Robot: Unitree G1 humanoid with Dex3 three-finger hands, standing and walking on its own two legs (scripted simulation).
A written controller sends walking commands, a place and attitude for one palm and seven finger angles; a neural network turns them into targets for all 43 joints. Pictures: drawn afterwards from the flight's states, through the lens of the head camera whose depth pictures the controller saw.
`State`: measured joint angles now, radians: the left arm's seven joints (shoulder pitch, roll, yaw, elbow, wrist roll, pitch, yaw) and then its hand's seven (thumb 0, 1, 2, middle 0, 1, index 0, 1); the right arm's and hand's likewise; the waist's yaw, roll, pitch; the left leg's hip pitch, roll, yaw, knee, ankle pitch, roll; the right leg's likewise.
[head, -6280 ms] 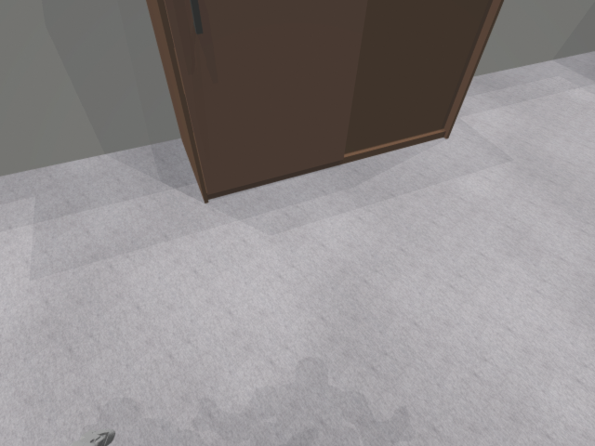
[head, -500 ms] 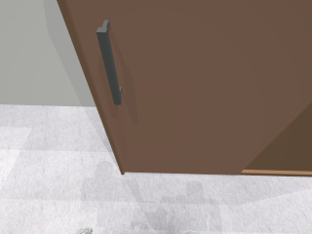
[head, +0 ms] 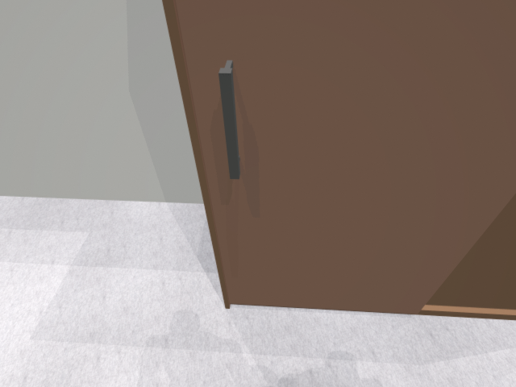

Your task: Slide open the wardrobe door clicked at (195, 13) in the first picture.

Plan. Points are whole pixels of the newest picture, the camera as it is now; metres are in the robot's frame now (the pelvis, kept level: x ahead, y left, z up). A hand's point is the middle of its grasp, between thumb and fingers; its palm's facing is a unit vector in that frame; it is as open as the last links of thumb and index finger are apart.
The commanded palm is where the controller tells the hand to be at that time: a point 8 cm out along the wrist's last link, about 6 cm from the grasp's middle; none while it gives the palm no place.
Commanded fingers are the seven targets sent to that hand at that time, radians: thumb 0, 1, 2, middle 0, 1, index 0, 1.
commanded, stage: come to a stop and stand still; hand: left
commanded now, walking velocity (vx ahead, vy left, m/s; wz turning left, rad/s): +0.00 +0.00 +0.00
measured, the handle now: (232, 124) +0.55 +0.09 +0.14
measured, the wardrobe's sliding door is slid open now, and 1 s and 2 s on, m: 0.00 0.00 0.00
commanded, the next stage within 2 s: look again from close up in 1.24 s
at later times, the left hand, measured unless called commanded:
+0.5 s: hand out of the picture +0.01 +0.16 -0.17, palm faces +0.04 -0.98 -0.20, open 7.4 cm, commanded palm none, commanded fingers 0.00 0.90 0.90 -0.20 -0.30 -0.20 -0.30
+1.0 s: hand out of the picture +0.05 +0.15 -0.16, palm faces +0.03 -0.98 -0.21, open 7.4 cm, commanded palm none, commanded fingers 0.00 0.90 0.90 -0.20 -0.30 -0.20 -0.30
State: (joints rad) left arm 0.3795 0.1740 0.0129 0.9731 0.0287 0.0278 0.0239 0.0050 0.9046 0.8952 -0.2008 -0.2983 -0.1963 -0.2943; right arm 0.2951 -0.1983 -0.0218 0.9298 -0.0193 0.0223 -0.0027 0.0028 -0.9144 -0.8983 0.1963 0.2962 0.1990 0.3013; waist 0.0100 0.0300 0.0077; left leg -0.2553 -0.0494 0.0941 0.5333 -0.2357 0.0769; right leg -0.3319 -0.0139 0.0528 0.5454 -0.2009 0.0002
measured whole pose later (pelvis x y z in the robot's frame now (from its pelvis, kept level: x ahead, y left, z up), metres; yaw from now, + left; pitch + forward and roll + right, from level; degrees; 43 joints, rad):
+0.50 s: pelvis +0.00 -0.01 +0.00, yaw +1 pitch -2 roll +1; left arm 0.33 0.15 0.00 1.03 0.02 0.00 0.03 0.01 0.91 0.89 -0.20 -0.30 -0.20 -0.29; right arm 0.33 -0.17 -0.01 1.04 -0.01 0.00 -0.01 0.00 -0.91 -0.90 0.19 0.30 0.20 0.30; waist -0.01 0.00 0.00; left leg -0.24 -0.05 0.07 0.48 -0.20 0.06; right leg -0.32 0.01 0.08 0.50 -0.16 0.00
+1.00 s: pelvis +0.04 -0.03 +0.01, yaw +2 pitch -2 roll +1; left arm 0.29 0.16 -0.01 1.06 0.01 -0.02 0.03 0.01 0.91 0.89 -0.20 -0.30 -0.20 -0.29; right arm 0.30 -0.18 0.01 1.08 -0.01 -0.02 -0.02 0.00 -0.91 -0.90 0.19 0.30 0.20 0.30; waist -0.01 0.00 0.03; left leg -0.17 -0.03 0.05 0.42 -0.22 0.03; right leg -0.25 0.03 0.06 0.45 -0.17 -0.02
